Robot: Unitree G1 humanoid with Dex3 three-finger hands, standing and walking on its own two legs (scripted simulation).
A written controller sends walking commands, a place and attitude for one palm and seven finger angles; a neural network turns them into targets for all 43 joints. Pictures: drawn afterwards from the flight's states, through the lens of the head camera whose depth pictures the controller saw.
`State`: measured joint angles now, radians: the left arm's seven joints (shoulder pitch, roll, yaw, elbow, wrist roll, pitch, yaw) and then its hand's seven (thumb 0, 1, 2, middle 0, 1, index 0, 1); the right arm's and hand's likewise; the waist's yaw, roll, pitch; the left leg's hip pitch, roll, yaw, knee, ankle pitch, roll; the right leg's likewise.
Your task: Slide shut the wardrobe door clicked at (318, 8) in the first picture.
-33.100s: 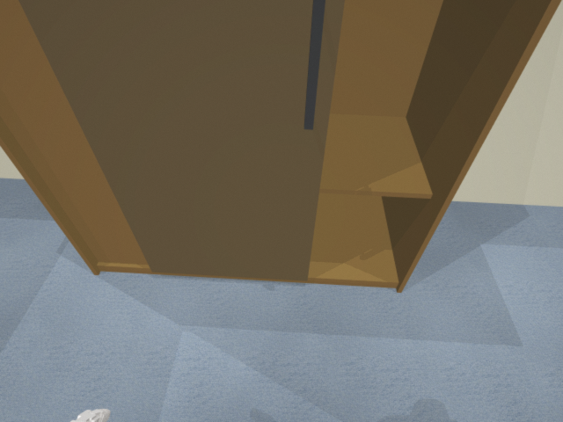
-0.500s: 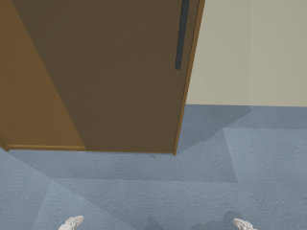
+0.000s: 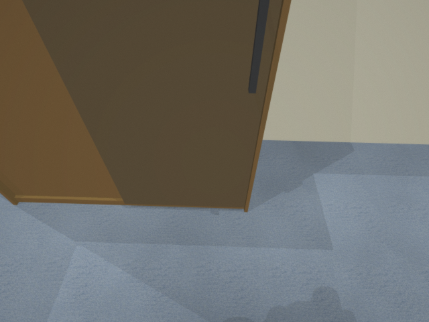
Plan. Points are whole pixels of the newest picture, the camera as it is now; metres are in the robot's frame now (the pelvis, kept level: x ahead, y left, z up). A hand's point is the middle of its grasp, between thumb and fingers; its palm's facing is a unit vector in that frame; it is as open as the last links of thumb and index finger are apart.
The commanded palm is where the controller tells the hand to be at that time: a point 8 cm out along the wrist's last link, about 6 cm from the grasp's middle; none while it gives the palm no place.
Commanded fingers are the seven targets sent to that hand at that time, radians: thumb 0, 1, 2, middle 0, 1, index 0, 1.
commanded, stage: let the arm hang, fingers relaxed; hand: left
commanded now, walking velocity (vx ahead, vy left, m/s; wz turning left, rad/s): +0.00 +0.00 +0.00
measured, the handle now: (257, 43) +0.73 -0.07 +0.16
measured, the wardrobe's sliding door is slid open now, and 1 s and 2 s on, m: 0.00 0.00 0.00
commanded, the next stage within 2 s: look to check the result in 0.36 s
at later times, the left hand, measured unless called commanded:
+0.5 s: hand out of the picture +0.05 +0.19 -0.17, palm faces +0.00 -0.97 -0.26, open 7.4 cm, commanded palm none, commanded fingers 0.00 0.90 0.90 -0.20 -0.30 -0.20 -0.30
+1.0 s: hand out of the picture +0.11 +0.21 -0.15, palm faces -0.01 -0.95 -0.32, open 7.4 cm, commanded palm none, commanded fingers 0.00 0.90 0.90 -0.20 -0.30 -0.20 -0.30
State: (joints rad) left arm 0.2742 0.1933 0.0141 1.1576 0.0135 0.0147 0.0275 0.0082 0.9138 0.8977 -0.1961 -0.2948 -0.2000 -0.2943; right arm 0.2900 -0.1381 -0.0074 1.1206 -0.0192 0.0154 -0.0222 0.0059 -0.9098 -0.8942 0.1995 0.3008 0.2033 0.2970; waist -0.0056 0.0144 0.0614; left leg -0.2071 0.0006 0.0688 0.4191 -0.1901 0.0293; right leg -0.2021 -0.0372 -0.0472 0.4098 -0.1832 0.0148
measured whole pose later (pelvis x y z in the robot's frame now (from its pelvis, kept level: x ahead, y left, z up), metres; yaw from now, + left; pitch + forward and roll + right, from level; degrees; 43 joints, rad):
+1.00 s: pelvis +0.03 -0.02 +0.01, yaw +0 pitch -1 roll +0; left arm 0.09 0.30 0.02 1.13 0.01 -0.01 0.00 0.01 0.91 0.90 -0.20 -0.30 -0.20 -0.29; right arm 0.10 -0.30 -0.01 1.12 -0.02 0.00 -0.01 0.00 -0.91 -0.89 0.20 0.30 0.20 0.30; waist -0.01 0.01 0.07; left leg -0.12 0.03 0.06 0.32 -0.18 -0.01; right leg -0.12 0.00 -0.06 0.32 -0.18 -0.02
